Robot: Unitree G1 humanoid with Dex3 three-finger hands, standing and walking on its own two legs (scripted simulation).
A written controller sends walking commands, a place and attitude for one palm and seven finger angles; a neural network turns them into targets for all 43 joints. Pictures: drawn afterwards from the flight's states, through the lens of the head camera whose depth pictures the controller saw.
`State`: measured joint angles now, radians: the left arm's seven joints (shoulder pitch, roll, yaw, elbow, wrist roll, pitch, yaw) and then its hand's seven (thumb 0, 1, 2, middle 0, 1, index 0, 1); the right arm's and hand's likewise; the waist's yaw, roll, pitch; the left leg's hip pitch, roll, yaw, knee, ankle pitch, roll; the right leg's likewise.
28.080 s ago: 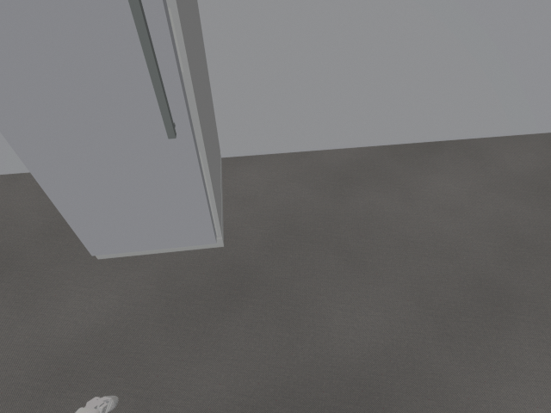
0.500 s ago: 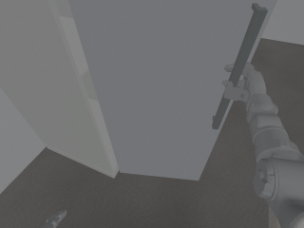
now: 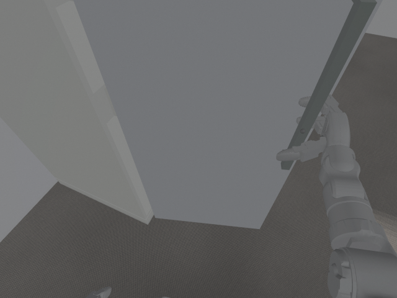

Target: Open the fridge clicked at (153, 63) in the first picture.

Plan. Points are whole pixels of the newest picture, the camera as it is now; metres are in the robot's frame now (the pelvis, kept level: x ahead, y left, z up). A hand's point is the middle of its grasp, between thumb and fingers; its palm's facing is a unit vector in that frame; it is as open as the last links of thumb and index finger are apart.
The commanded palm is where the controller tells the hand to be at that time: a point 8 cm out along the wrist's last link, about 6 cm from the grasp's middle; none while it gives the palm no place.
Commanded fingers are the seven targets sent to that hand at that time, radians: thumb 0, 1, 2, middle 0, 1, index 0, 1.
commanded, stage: slip the hand off the handle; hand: right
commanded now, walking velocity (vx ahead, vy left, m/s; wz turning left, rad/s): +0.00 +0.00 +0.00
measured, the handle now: (310, 103) +0.49 -0.17 +0.14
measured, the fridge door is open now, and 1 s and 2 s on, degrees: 72 71 71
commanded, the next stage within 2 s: draw the hand back to the body in 1.72 s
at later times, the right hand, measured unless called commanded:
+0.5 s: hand (334, 141) +0.43 -0.22 +0.10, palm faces +0.12 +0.98 -0.17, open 14.6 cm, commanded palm +0.41 -0.26 +0.11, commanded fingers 0.00 0.55 -0.20 0.25 1.15 0.25 1.15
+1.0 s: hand (344, 163) +0.39 -0.23 +0.09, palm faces +0.11 +0.98 -0.15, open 14.7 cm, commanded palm +0.35 -0.27 +0.11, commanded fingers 0.00 0.55 -0.20 0.25 1.15 0.25 1.15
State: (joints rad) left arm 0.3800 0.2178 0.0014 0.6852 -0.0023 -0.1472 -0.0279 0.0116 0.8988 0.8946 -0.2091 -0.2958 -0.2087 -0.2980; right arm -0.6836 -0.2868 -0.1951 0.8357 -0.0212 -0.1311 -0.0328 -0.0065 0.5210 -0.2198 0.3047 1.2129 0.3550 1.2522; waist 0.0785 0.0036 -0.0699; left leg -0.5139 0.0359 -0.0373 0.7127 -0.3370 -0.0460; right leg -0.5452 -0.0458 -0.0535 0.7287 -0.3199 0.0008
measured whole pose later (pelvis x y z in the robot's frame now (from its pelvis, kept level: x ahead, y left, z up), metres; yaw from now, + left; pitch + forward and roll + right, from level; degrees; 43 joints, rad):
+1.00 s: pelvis +0.02 +0.00 +0.00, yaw -1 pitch +8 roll +1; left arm 0.38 0.24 0.00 0.61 -0.03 -0.07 0.03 0.01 0.90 0.89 -0.21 -0.30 -0.21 -0.30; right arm -0.33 -0.37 -0.30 0.55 0.10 -0.16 0.18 -0.01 0.55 -0.20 0.25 1.15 0.25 1.15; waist 0.05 -0.01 -0.10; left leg -0.49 0.03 -0.02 0.72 -0.37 -0.05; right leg -0.54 -0.05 -0.04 0.77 -0.37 0.00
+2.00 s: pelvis +0.00 +0.02 +0.00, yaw -2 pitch +3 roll +0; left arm 0.31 0.27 -0.02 0.63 -0.05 -0.21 0.11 0.02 0.90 0.90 -0.21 -0.30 -0.21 -0.30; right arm -0.12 -0.33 -0.35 0.34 0.30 -0.12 0.34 -0.01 0.55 -0.20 0.25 1.15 0.25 1.15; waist 0.00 -0.02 -0.08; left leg -0.42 0.02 0.01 0.73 -0.38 -0.02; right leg -0.46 -0.06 -0.01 0.73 -0.34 0.03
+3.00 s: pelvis +0.04 +0.02 +0.03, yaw -2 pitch -4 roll +0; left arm 0.21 0.22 -0.02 0.65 0.02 -0.15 0.10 0.01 0.90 0.90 -0.21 -0.30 -0.21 -0.30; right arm 0.40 -0.34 -0.34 -0.31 0.05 -0.04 -0.09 0.01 -0.51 -0.71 0.22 0.52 0.22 0.53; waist -0.07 -0.04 -0.01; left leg -0.09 0.04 0.01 0.44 -0.29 -0.03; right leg -0.12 -0.04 -0.02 0.44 -0.25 0.03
